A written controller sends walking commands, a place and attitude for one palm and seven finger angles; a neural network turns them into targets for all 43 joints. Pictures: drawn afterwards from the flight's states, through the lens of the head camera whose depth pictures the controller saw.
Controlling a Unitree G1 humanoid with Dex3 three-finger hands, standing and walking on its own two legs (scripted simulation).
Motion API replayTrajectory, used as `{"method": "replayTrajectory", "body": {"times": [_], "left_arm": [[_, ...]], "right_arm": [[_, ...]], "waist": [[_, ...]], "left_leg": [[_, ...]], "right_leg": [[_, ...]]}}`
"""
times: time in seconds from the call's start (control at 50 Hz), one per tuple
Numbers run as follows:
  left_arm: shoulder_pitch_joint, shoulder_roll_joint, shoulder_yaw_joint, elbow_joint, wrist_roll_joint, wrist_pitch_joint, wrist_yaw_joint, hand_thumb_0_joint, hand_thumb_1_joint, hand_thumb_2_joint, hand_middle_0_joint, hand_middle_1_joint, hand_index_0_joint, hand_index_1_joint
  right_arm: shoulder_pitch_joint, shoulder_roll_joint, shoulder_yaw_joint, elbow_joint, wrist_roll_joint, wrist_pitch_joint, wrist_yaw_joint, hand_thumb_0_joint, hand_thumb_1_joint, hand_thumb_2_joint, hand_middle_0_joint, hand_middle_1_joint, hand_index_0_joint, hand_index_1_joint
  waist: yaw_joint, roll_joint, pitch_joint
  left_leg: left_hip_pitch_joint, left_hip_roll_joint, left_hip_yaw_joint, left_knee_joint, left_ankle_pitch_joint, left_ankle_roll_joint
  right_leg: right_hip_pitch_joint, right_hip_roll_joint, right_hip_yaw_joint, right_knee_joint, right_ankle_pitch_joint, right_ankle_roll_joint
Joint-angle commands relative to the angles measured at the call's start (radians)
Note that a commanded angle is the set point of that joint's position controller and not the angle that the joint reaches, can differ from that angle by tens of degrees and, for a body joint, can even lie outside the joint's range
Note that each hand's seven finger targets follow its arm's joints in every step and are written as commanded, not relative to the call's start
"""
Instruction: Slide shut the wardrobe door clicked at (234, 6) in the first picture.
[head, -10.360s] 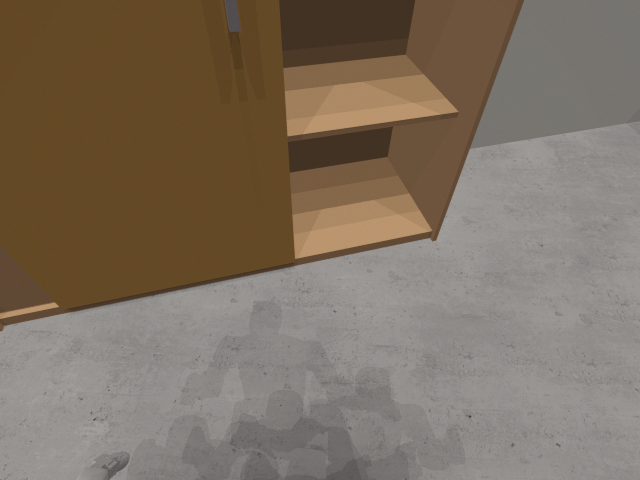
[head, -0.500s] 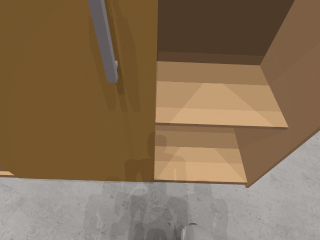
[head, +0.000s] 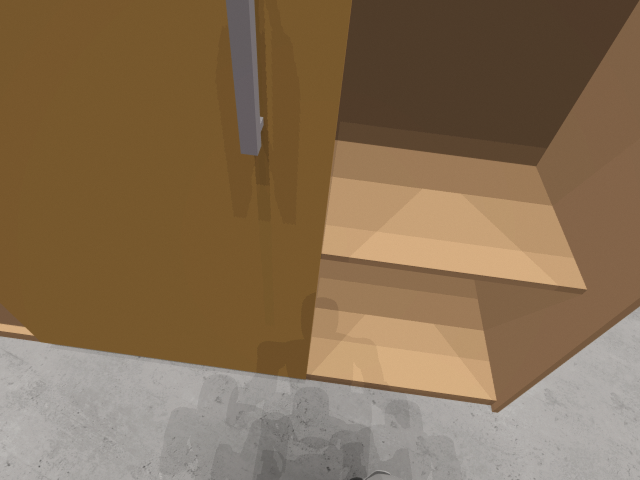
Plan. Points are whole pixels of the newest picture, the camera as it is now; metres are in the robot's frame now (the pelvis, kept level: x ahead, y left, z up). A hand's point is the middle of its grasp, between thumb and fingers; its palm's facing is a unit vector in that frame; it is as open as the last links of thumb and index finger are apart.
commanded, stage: come to a stop and stand still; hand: left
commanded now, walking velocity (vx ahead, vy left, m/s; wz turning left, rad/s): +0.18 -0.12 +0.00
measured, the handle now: (248, 42) +0.48 +0.14 +0.29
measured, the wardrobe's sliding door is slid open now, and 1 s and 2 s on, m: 0.59 0.59 0.59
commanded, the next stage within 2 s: look again from close up in 1.48 s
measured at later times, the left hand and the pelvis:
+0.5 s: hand out of the picture -0.06 +0.12 -0.15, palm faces +0.06 -0.99 -0.16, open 7.3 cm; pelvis -0.01 -0.03 +0.02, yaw +0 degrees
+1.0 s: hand out of the picture -0.03 +0.16 -0.16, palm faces -0.01 -0.97 -0.22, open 7.3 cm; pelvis -0.01 -0.01 +0.01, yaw -2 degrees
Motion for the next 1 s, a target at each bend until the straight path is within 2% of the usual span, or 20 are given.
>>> {"method": "replayTrajectory", "body": {"times": [0.0,0.04,0.08,0.18,0.24,0.28,0.3,0.32,0.34,0.36,0.42,0.48,0.56,0.76,0.78,0.8,0.82,0.88,0.94,0.98], "left_arm": [[0.060,0.049,0.015,-0.058,-0.003,0.001,-0.015,0.000,0.900,0.900,-0.200,-0.300,-0.200,-0.300],[0.168,0.031,0.013,-0.001,0.009,-0.007,-0.024,0.000,0.900,0.900,-0.200,-0.300,-0.200,-0.300],[0.201,0.024,0.001,0.023,0.008,-0.024,-0.030,0.000,0.900,0.900,-0.200,-0.300,-0.200,-0.300],[0.125,-0.002,-0.025,0.003,0.000,-0.051,-0.028,0.000,0.900,0.900,-0.200,-0.300,-0.200,-0.300],[0.214,-0.022,-0.037,0.050,-0.014,-0.062,-0.019,0.000,0.900,0.900,-0.200,-0.300,-0.200,-0.300],[0.312,0.004,-0.040,0.108,-0.011,-0.077,-0.005,0.000,0.900,0.900,-0.200,-0.300,-0.200,-0.300],[0.326,0.054,-0.037,0.120,-0.008,-0.082,0.003,0.000,0.900,0.900,-0.200,-0.300,-0.200,-0.300],[0.298,0.089,-0.037,0.116,-0.012,-0.081,0.002,0.000,0.900,0.900,-0.200,-0.300,-0.200,-0.300],[0.271,0.074,-0.045,0.112,-0.013,-0.089,-0.001,0.000,0.900,0.900,-0.200,-0.300,-0.200,-0.300],[0.249,0.049,-0.043,0.120,-0.015,-0.101,0.002,0.000,0.900,0.900,-0.200,-0.300,-0.200,-0.300],[0.271,0.010,-0.055,0.147,-0.020,-0.105,0.009,0.000,0.900,0.900,-0.200,-0.300,-0.200,-0.300],[0.280,-0.003,-0.058,0.153,-0.027,-0.102,0.010,0.000,0.900,0.900,-0.200,-0.300,-0.200,-0.300],[0.282,-0.010,-0.051,0.163,-0.024,-0.090,0.013,0.000,0.900,0.900,-0.200,-0.300,-0.200,-0.300],[0.262,-0.015,-0.048,0.158,-0.022,-0.081,0.015,0.000,0.900,0.900,-0.200,-0.300,-0.200,-0.300],[0.344,0.025,-0.039,0.179,-0.001,-0.123,0.058,0.000,0.900,0.900,-0.200,-0.300,-0.200,-0.300],[0.308,0.061,-0.036,0.128,0.000,-0.131,0.053,0.000,0.900,0.900,-0.200,-0.300,-0.200,-0.300],[0.283,0.075,-0.031,0.115,-0.004,-0.132,0.049,0.000,0.900,0.900,-0.200,-0.300,-0.200,-0.300],[0.254,0.046,-0.045,0.080,0.000,-0.132,0.038,0.000,0.900,0.900,-0.200,-0.300,-0.200,-0.300],[0.216,0.044,-0.052,0.061,-0.014,-0.119,0.034,0.000,0.900,0.900,-0.200,-0.300,-0.200,-0.300],[0.228,0.018,-0.057,0.055,-0.017,-0.099,0.033,0.000,0.900,0.900,-0.200,-0.300,-0.200,-0.300]], "right_arm": [[0.007,-0.142,0.003,-0.054,-0.026,0.010,-0.012,0.000,-0.900,-0.900,0.200,0.300,0.200,0.300],[-0.041,-0.111,0.016,-0.057,-0.018,-0.012,-0.016,0.000,-0.900,-0.900,0.200,0.300,0.200,0.300],[0.028,-0.117,0.014,-0.034,-0.013,-0.024,-0.018,0.000,-0.900,-0.900,0.200,0.300,0.200,0.300],[0.191,-0.106,0.008,0.045,-0.021,-0.031,-0.023,0.000,-0.900,-0.900,0.200,0.300,0.200,0.300],[0.193,-0.104,0.017,0.072,-0.014,-0.026,-0.022,0.000,-0.900,-0.900,0.200,0.300,0.200,0.300],[0.188,-0.063,0.025,0.089,0.007,-0.025,-0.015,0.000,-0.900,-0.900,0.200,0.300,0.200,0.300],[0.152,-0.022,0.037,0.078,0.017,-0.026,-0.014,0.000,-0.900,-0.900,0.200,0.300,0.200,0.300],[0.121,-0.010,0.047,0.066,0.012,-0.022,-0.009,0.000,-0.900,-0.900,0.200,0.300,0.200,0.300],[0.117,-0.017,0.046,0.074,0.005,-0.024,-0.004,0.000,-0.900,-0.900,0.200,0.300,0.200,0.300],[0.107,-0.014,0.045,0.092,-0.001,-0.018,-0.006,0.000,-0.900,-0.900,0.200,0.300,0.200,0.300],[0.150,0.013,0.053,0.143,0.010,-0.021,-0.017,0.000,-0.900,-0.900,0.200,0.300,0.200,0.300],[0.180,0.005,0.056,0.174,0.010,-0.032,-0.027,0.000,-0.900,-0.900,0.200,0.300,0.200,0.300],[0.172,0.012,0.056,0.190,0.009,-0.028,-0.038,0.000,-0.900,-0.900,0.200,0.300,0.200,0.300],[0.160,0.010,0.053,0.179,0.008,-0.019,-0.041,0.000,-0.900,-0.900,0.200,0.300,0.200,0.300],[0.033,-0.030,0.044,0.106,0.015,-0.037,-0.025,0.000,-0.900,-0.900,0.200,0.300,0.200,0.300],[0.107,0.015,0.044,0.068,0.011,-0.023,-0.019,0.000,-0.900,-0.900,0.200,0.300,0.200,0.300],[0.104,0.013,0.043,0.064,0.008,-0.016,-0.016,0.000,-0.900,-0.900,0.200,0.300,0.200,0.300],[0.118,0.016,0.047,0.042,0.011,-0.035,-0.009,0.000,-0.900,-0.900,0.200,0.300,0.200,0.300],[0.184,-0.009,0.050,0.066,0.008,-0.042,-0.015,0.000,-0.900,-0.900,0.200,0.300,0.200,0.300],[0.171,-0.054,0.047,0.061,0.004,-0.043,-0.023,0.000,-0.900,-0.900,0.200,0.300,0.200,0.300]], "waist": [[0.018,0.320,0.095],[0.062,0.246,0.041],[0.028,0.186,-0.015],[-0.062,0.190,-0.012],[-0.034,0.211,-0.043],[-0.003,0.056,-0.071],[0.003,-0.108,-0.019],[-0.001,-0.161,0.035],[-0.011,-0.098,0.010],[-0.012,-0.180,0.061],[-0.020,-0.070,0.045],[-0.020,0.041,-0.004],[-0.010,0.107,0.036],[-0.009,0.084,0.062],[0.033,0.025,0.076],[-0.033,0.032,0.022],[-0.023,0.045,-0.024],[-0.029,0.001,-0.107],[-0.050,0.024,-0.135],[-0.025,0.102,-0.076]], "left_leg": [[-0.336,0.311,-0.391,-0.561,-0.431,0.168],[-0.262,0.235,-0.279,-0.491,-0.288,0.134],[-0.056,0.201,-0.212,-0.433,-0.186,0.130],[0.154,0.256,-0.281,-0.396,-0.046,0.174],[0.130,0.234,-0.264,-0.330,0.090,0.158],[-0.024,0.140,-0.143,-0.203,0.048,0.075],[-0.113,0.048,-0.036,-0.100,-0.014,0.022],[-0.120,0.026,-0.012,-0.068,-0.072,0.008],[-0.063,0.024,-0.020,-0.034,-0.068,0.006],[-0.077,0.035,-0.027,-0.006,-0.033,0.004],[-0.019,0.046,-0.032,-0.063,0.080,0.001],[0.106,0.078,-0.057,-0.164,0.307,0.006],[0.116,0.096,-0.054,-0.162,0.305,0.006],[0.111,0.096,-0.054,-0.197,0.238,0.000],[0.002,0.071,0.006,0.098,0.158,-0.016],[-0.086,0.039,-0.058,0.160,-0.041,0.014],[-0.084,0.049,-0.050,0.167,-0.036,0.032],[-0.061,0.032,-0.024,0.057,-0.038,0.023],[0.091,0.030,-0.036,-0.115,0.175,0.028],[0.116,0.124,-0.111,-0.105,0.370,0.062]], "right_leg": [[0.036,0.057,0.127,0.408,-0.150,0.001],[0.030,0.080,0.120,0.547,-0.086,0.010],[-0.044,0.084,0.088,0.532,-0.086,0.015],[-0.034,0.053,0.056,0.194,-0.256,0.013],[0.168,0.067,0.057,-0.116,-0.247,0.002],[0.409,0.002,0.138,-0.333,-0.029,-0.009],[0.405,-0.124,0.295,-0.389,0.004,-0.039],[0.314,-0.201,0.325,-0.428,0.049,-0.070],[0.267,-0.201,0.325,-0.404,0.045,-0.103],[0.238,-0.153,0.305,-0.391,0.163,-0.091],[0.293,-0.117,0.215,-0.304,0.441,-0.072],[0.278,-0.048,0.171,-0.254,0.365,-0.033],[0.255,-0.026,0.172,-0.283,0.274,-0.006],[0.263,-0.021,0.175,-0.313,0.203,0.003],[0.259,-0.101,0.308,-0.313,0.878,0.102],[0.350,-0.154,0.297,-0.250,0.964,0.080],[0.388,-0.165,0.268,-0.224,0.996,0.050],[0.446,-0.108,0.217,-0.166,0.857,-0.105],[0.380,-0.047,0.181,-0.101,0.631,-0.075],[0.264,0.004,0.169,-0.141,0.263,-0.045]]}}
